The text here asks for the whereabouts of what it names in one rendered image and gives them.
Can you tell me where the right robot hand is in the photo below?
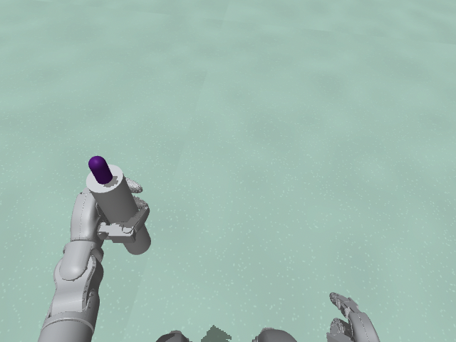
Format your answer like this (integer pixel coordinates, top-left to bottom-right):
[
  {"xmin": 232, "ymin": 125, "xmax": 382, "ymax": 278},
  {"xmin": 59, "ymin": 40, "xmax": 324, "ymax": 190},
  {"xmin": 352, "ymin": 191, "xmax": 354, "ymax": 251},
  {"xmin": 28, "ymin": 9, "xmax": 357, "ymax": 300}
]
[{"xmin": 326, "ymin": 292, "xmax": 380, "ymax": 342}]

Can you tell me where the left robot hand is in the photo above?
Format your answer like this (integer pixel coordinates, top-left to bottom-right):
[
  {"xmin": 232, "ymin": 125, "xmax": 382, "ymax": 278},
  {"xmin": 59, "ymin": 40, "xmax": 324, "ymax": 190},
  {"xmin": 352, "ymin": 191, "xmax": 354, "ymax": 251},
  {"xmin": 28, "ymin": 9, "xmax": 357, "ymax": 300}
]
[{"xmin": 71, "ymin": 177, "xmax": 150, "ymax": 247}]

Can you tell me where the left robot arm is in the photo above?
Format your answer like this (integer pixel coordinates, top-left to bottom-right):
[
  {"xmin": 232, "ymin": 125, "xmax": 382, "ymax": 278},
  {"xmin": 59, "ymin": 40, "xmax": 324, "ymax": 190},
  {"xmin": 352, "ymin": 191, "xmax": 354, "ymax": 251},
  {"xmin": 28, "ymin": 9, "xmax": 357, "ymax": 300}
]
[{"xmin": 38, "ymin": 239, "xmax": 104, "ymax": 342}]

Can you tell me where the bottle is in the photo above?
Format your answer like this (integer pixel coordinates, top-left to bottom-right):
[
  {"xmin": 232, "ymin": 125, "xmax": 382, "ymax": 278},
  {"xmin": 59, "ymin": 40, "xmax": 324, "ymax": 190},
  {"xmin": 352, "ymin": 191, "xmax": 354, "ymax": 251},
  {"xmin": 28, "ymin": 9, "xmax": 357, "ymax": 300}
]
[{"xmin": 86, "ymin": 156, "xmax": 151, "ymax": 255}]

